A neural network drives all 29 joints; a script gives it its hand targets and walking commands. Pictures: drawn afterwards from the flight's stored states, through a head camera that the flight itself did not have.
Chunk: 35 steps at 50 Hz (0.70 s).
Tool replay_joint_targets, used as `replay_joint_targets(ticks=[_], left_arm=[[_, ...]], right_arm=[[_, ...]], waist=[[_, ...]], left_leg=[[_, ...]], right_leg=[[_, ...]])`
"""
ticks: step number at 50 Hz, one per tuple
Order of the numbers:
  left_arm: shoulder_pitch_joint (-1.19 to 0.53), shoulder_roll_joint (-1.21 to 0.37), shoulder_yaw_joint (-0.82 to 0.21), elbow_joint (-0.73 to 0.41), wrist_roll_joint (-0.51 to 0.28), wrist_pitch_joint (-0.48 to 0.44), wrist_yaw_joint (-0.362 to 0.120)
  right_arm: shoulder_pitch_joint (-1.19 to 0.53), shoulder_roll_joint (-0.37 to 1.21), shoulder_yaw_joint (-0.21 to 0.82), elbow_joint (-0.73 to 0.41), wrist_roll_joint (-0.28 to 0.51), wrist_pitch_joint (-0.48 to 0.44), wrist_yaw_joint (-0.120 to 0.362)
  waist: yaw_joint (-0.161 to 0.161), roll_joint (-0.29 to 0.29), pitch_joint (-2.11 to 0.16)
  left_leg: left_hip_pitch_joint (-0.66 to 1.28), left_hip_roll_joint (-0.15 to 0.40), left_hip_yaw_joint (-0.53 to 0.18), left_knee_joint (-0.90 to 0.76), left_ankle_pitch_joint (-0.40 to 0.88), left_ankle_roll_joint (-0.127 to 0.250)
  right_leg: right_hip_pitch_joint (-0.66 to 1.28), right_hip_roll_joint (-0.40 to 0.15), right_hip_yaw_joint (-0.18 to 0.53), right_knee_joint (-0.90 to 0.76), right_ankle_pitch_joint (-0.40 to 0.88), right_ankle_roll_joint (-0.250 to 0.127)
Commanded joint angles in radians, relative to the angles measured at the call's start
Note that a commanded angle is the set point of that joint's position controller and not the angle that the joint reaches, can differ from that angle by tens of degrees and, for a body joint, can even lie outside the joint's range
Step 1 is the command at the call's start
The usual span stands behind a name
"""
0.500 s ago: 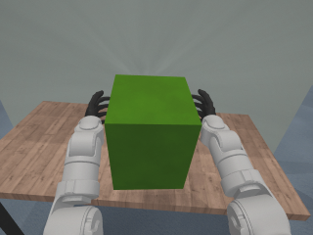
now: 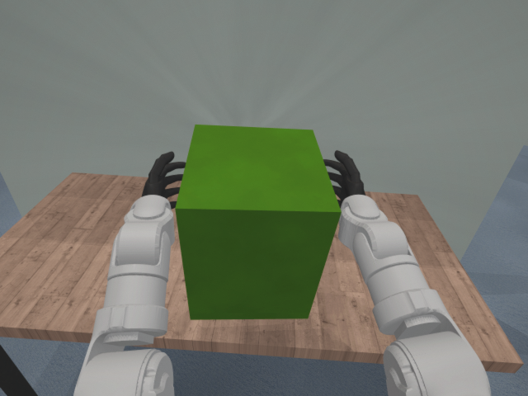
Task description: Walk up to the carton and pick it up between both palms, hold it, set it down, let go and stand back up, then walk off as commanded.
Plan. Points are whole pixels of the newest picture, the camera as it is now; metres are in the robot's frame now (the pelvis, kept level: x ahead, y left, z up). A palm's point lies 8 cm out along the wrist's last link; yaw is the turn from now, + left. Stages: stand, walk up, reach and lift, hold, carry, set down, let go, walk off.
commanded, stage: hold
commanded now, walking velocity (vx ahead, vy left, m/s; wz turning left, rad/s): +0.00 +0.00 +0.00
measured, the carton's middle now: (252, 223) +0.39 +0.03 +0.13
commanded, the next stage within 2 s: set down in 1.06 s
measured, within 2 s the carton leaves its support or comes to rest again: neither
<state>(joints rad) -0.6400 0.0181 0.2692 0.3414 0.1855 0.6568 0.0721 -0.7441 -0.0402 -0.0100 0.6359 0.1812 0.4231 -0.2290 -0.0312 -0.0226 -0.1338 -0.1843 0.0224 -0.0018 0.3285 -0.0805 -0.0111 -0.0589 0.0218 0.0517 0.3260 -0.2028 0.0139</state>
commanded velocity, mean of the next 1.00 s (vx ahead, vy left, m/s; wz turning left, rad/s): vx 0.00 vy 0.00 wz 0.00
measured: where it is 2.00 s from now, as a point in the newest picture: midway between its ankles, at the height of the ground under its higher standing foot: outside the picture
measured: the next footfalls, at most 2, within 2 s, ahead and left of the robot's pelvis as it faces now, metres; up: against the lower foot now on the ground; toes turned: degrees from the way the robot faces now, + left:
none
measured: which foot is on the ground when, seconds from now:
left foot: down 0.00-1.00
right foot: down 0.00-1.00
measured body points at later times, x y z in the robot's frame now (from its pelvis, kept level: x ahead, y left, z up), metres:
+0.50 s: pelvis +0.01 +0.00 +0.00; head -0.06 +0.01 +0.44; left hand +0.38 +0.17 +0.19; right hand +0.39 -0.12 +0.20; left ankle +0.07 +0.12 -0.75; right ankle -0.01 -0.13 -0.75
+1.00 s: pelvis +0.00 +0.00 +0.00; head -0.07 +0.01 +0.44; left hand +0.37 +0.17 +0.20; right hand +0.38 -0.12 +0.20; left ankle +0.07 +0.12 -0.75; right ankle -0.01 -0.13 -0.75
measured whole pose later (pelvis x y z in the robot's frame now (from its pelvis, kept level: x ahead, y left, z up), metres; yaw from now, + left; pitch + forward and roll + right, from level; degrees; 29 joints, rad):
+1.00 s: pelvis +0.00 +0.00 +0.00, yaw +0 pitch -4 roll -1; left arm -0.61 0.01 0.27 0.30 0.19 0.67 0.06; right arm -0.72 -0.04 0.01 0.60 0.20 0.42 -0.24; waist -0.03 -0.02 -0.12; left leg -0.18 0.02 0.00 0.33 -0.09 -0.01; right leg -0.05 0.02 0.05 0.33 -0.21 0.01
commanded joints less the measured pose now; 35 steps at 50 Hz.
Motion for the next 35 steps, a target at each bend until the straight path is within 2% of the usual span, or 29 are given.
replay_joint_targets(ticks=[1, 2, 3, 4, 5, 6, 7, 8, 9, 10, 11, 12, 13, 14, 15, 16, 17, 18, 20, 22, 23, 24, 25, 26, 27, 29, 30, 32, 35], left_arm=[[-0.686, -0.747, -0.551, -0.249, -0.118, -0.078, -0.179], [-0.700, -0.757, -0.563, -0.239, -0.123, -0.081, -0.173], [-0.695, -0.736, -0.515, -0.143, -0.101, -0.074, -0.173], [-0.702, -0.759, -0.520, -0.176, -0.114, -0.083, -0.181], [-0.687, -0.758, -0.534, -0.183, -0.128, -0.083, -0.178], [-0.681, -0.733, -0.494, -0.127, -0.111, -0.075, -0.180], [-0.723, -0.760, -0.532, -0.209, -0.116, -0.088, -0.181], [-0.684, -0.749, -0.539, -0.195, -0.134, -0.087, -0.174], [-0.692, -0.735, -0.519, -0.200, -0.117, -0.088, -0.182], [-0.670, -0.736, -0.503, -0.171, -0.105, -0.082, -0.186], [-0.660, -0.757, -0.539, -0.231, -0.121, -0.085, -0.182], [-0.687, -0.733, -0.523, -0.226, -0.110, -0.087, -0.181], [-0.688, -0.769, -0.574, -0.257, -0.140, -0.092, -0.179], [-0.705, -0.758, -0.584, -0.287, -0.146, -0.097, -0.172], [-0.686, -0.769, -0.598, -0.277, -0.156, -0.093, -0.168], [-0.660, -0.771, -0.586, -0.275, -0.151, -0.089, -0.167], [-0.661, -0.745, -0.572, -0.306, -0.130, -0.087, -0.166], [-0.645, -0.736, -0.562, -0.253, -0.119, -0.078, -0.172], [-0.625, -0.733, -0.563, -0.274, -0.132, -0.076, -0.178], [-0.624, -0.729, -0.554, -0.260, -0.123, -0.074, -0.182], [-0.645, -0.740, -0.577, -0.295, -0.139, -0.075, -0.184], [-0.589, -0.730, -0.555, -0.266, -0.118, -0.063, -0.187], [-0.580, -0.718, -0.544, -0.321, -0.121, -0.065, -0.188], [-0.615, -0.719, -0.550, -0.289, -0.127, -0.065, -0.191], [-0.599, -0.718, -0.548, -0.310, -0.122, -0.063, -0.196], [-0.635, -0.728, -0.576, -0.326, -0.127, -0.065, -0.199], [-0.632, -0.734, -0.565, -0.305, -0.136, -0.064, -0.198], [-0.686, -0.723, -0.574, -0.331, -0.135, -0.078, -0.191], [-0.637, -0.721, -0.531, -0.230, -0.113, -0.066, -0.190]], right_arm=[[-0.721, 0.673, 0.312, -0.368, 0.113, -0.086, 0.076], [-0.710, 0.661, 0.301, -0.333, 0.114, -0.086, 0.080], [-0.732, 0.637, 0.279, -0.300, 0.096, -0.078, 0.079], [-0.744, 0.666, 0.269, -0.293, 0.091, -0.086, 0.081], [-0.756, 0.653, 0.284, -0.354, 0.100, -0.095, 0.084], [-0.755, 0.653, 0.272, -0.290, 0.087, -0.085, 0.086], [-0.784, 0.677, 0.291, -0.356, 0.099, -0.105, 0.086], [-0.697, 0.642, 0.278, -0.301, 0.092, -0.089, 0.082], [-0.688, 0.642, 0.284, -0.274, 0.093, -0.082, 0.083], [-0.713, 0.660, 0.305, -0.316, 0.095, -0.083, 0.081], [-0.698, 0.671, 0.308, -0.321, 0.104, -0.087, 0.081], [-0.715, 0.660, 0.311, -0.314, 0.113, -0.086, 0.081], [-0.742, 0.675, 0.322, -0.395, 0.115, -0.104, 0.081], [-0.698, 0.670, 0.329, -0.354, 0.119, -0.091, 0.082], [-0.720, 0.673, 0.338, -0.415, 0.123, -0.097, 0.080], [-0.696, 0.648, 0.330, -0.405, 0.137, -0.094, 0.074], [-0.670, 0.665, 0.351, -0.384, 0.131, -0.086, 0.076], [-0.663, 0.645, 0.329, -0.349, 0.126, -0.080, 0.072], [-0.707, 0.658, 0.349, -0.445, 0.140, -0.094, 0.064], [-0.679, 0.654, 0.345, -0.373, 0.132, -0.080, 0.060], [-0.672, 0.657, 0.344, -0.410, 0.128, -0.086, 0.061], [-0.681, 0.651, 0.355, -0.423, 0.149, -0.077, 0.057], [-0.673, 0.661, 0.385, -0.479, 0.163, -0.079, 0.053], [-0.678, 0.653, 0.366, -0.454, 0.152, -0.072, 0.046], [-0.650, 0.658, 0.374, -0.454, 0.164, -0.069, 0.045], [-0.660, 0.656, 0.368, -0.455, 0.157, -0.074, 0.049], [-0.703, 0.661, 0.367, -0.477, 0.152, -0.078, 0.043], [-0.653, 0.689, 0.355, -0.394, 0.142, -0.066, 0.056], [-0.709, 0.644, 0.325, -0.395, 0.115, -0.077, 0.064]], waist=[[-0.089, 0.077, -0.276], [-0.098, 0.100, -0.296], [-0.089, 0.056, -0.189], [-0.102, 0.043, -0.209], [-0.089, 0.036, -0.243], [-0.092, 0.019, -0.179], [-0.080, 0.056, -0.311], [-0.107, 0.049, -0.238], [-0.096, 0.052, -0.231], [-0.085, 0.041, -0.246], [-0.104, 0.067, -0.254], [-0.078, 0.063, -0.272], [-0.099, 0.080, -0.328], [-0.103, 0.062, -0.329], [-0.097, 0.068, -0.351], [-0.111, 0.076, -0.320], [-0.091, 0.069, -0.305], [-0.093, 0.069, -0.249], [-0.102, 0.033, -0.333], [-0.103, 0.048, -0.286], [-0.096, 0.060, -0.304], [-0.103, 0.045, -0.290], [-0.086, 0.020, -0.338], [-0.100, 0.027, -0.305], [-0.101, 0.016, -0.311], [-0.102, 0.051, -0.301], [-0.103, 0.037, -0.330], [-0.100, 0.062, -0.267], [-0.087, 0.035, -0.248]], left_leg=[[0.332, -0.036, -0.014, -0.016, 0.061, -0.020], [0.351, -0.033, -0.022, 0.000, 0.070, -0.031], [0.296, -0.035, -0.016, -0.020, -0.012, -0.021], [0.308, -0.033, -0.020, -0.027, -0.010, -0.015], [0.299, -0.039, -0.013, -0.019, 0.008, -0.014], [0.291, -0.038, -0.009, -0.036, -0.014, -0.010], [0.330, -0.041, -0.006, -0.014, 0.021, -0.015], [0.318, -0.034, -0.017, -0.020, 0.036, -0.019], [0.327, -0.038, -0.005, -0.020, 0.018, -0.021], [0.316, -0.039, -0.001, -0.019, 0.033, -0.019], [0.340, -0.042, -0.015, -0.017, 0.066, -0.020], [0.331, -0.038, -0.008, -0.008, 0.080, -0.023], [0.362, -0.038, -0.013, -0.006, 0.115, -0.027], [0.372, -0.037, -0.017, 0.006, 0.119, -0.025], [0.364, -0.038, -0.018, 0.011, 0.126, -0.033], [0.374, -0.039, -0.025, 0.008, 0.131, -0.034], [0.377, -0.043, -0.017, 0.017, 0.156, -0.025], [0.347, -0.039, -0.023, 0.005, 0.115, -0.029], [0.368, -0.045, -0.015, 0.026, 0.156, -0.015], [0.363, -0.045, -0.016, 0.009, 0.125, -0.013], [0.361, -0.043, -0.011, 0.010, 0.180, -0.020], [0.366, -0.049, -0.015, 0.022, 0.177, -0.019], [0.380, -0.049, -0.011, 0.033, 0.232, -0.014], [0.360, -0.051, -0.010, 0.020, 0.183, -0.016], [0.369, -0.055, -0.018, 0.031, 0.205, -0.015], [0.363, -0.052, -0.013, 0.027, 0.173, -0.016], [0.365, -0.047, -0.017, 0.026, 0.157, -0.013], [0.343, -0.042, -0.018, 0.008, 0.115, -0.016], [0.335, -0.043, -0.016, -0.009, 0.053, -0.008]], right_leg=[[-0.071, 0.037, -0.088, -0.111, 0.107, 0.047], [-0.090, 0.038, -0.084, -0.114, 0.108, 0.034], [-0.118, 0.029, -0.081, -0.139, 0.024, 0.036], [-0.118, 0.040, -0.092, -0.128, 0.035, 0.039], [-0.090, 0.037, -0.080, -0.125, 0.055, 0.041], [-0.116, 0.034, -0.081, -0.136, 0.016, 0.039], [-0.093, 0.033, -0.083, -0.118, 0.040, 0.042], [-0.106, 0.035, -0.083, -0.128, 0.071, 0.034], [-0.098, 0.033, -0.079, -0.127, 0.053, 0.043], [-0.081, 0.033, -0.078, -0.134, 0.083, 0.042], [-0.073, 0.038, -0.077, -0.116, 0.113, 0.043], [-0.073, 0.040, -0.080, -0.121, 0.100, 0.040], [-0.064, 0.041, -0.082, -0.111, 0.159, 0.046], [-0.066, 0.040, -0.087, -0.109, 0.147, 0.045], [-0.058, 0.047, -0.087, -0.112, 0.161, 0.042], [-0.069, 0.049, -0.084, -0.107, 0.164, 0.043], [-0.055, 0.040, -0.078, -0.105, 0.187, 0.045], [-0.072, 0.041, -0.077, -0.112, 0.147, 0.044], [-0.032, 0.029, -0.074, -0.100, 0.208, 0.060], [-0.051, 0.036, -0.068, -0.111, 0.181, 0.058], [-0.031, 0.043, -0.078, -0.101, 0.222, 0.057], [-0.027, 0.036, -0.076, -0.106, 0.244, 0.061], [0.011, 0.040, -0.073, -0.094, 0.303, 0.064], [-0.012, 0.040, -0.074, -0.099, 0.262, 0.070], [0.003, 0.036, -0.075, -0.100, 0.306, 0.069], [-0.022, 0.030, -0.072, -0.102, 0.258, 0.063], [-0.016, 0.034, -0.073, -0.100, 0.247, 0.068], [-0.050, 0.035, -0.073, -0.113, 0.180, 0.062], [-0.086, 0.032, -0.074, -0.119, 0.086, 0.049]])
